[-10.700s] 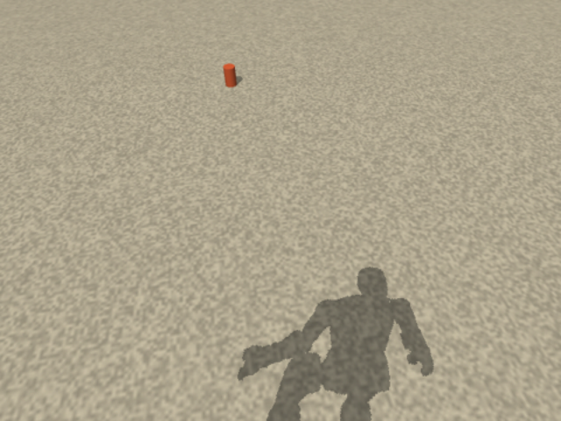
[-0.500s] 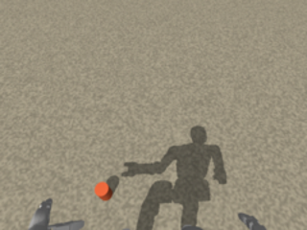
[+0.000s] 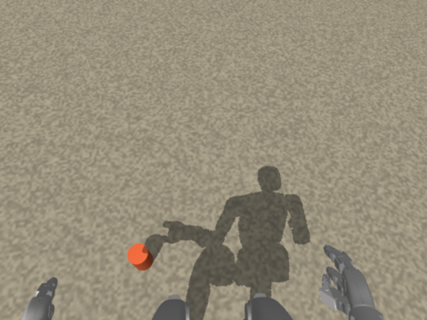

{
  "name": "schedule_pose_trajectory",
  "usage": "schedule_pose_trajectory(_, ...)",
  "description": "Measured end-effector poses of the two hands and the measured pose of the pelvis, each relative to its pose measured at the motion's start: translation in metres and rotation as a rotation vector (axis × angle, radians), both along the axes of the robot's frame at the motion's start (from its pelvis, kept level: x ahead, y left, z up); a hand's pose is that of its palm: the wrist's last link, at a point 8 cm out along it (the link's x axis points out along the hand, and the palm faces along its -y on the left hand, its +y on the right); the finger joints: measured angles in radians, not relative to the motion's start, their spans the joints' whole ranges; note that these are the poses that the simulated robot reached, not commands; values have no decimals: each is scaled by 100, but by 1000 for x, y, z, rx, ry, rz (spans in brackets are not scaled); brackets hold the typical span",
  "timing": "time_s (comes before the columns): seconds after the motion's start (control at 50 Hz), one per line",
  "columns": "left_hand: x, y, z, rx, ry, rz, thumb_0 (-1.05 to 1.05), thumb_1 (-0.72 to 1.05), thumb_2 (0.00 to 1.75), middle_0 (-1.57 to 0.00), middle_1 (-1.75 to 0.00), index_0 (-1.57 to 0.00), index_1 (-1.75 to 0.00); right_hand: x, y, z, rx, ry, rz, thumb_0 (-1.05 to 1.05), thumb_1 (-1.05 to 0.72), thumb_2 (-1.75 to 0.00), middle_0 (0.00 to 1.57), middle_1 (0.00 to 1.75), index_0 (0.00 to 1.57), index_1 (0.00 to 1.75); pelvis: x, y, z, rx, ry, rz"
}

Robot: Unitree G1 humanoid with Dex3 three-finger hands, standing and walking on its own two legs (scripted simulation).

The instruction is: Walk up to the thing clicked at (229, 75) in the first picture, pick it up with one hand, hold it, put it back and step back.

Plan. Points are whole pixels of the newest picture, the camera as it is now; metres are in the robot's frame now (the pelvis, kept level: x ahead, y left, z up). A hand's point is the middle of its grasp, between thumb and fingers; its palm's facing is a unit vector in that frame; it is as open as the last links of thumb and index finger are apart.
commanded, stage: go down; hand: left
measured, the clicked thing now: (140, 257) +0.37 +0.27 -0.64
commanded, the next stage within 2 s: none
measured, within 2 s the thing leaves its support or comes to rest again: neither
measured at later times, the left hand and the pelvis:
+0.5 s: hand (57, 305) +0.18 +0.35 -0.20, palm faces +0.23 -0.93 -0.27, open 17.3 cm; pelvis -0.05 -0.01 -0.13, yaw +0 degrees
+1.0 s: hand (49, 285) +0.23 +0.41 -0.27, palm faces +0.26 -0.96 -0.15, open 17.5 cm; pelvis -0.09 +0.00 -0.25, yaw -4 degrees
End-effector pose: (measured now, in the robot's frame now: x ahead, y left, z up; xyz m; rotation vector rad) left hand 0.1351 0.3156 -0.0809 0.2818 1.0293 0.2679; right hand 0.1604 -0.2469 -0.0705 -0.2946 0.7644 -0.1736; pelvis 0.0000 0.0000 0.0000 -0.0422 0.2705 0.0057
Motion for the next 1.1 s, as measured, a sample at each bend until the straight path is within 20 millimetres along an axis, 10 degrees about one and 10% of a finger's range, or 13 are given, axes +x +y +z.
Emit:
schedule_pose_trajectory(0.3,-7,26,-36,-18,-125,38,-1,-56,6,-9,-10,-9,-9,-5,-5,-54,-5,17,58,1,-88,-88,21,30,21,30,-17,-7,-50,0,110,-3)
schedule_pose_trajectory(0.7,43,106,-138,-51,-563,-10,-1,-54,7,-5,-7,-5,-5,-45,-26,-219,-92,187,133,1,-90,-89,21,30,21,30,-68,-12,-192,-24,293,-18)
schedule_pose_trajectory(1.1,67,145,-185,-89,-742,-26,-1,-57,9,-3,-11,-6,-8,-91,-28,-279,-177,272,147,1,-88,-89,21,30,21,30,-92,-2,-260,-62,291,-43)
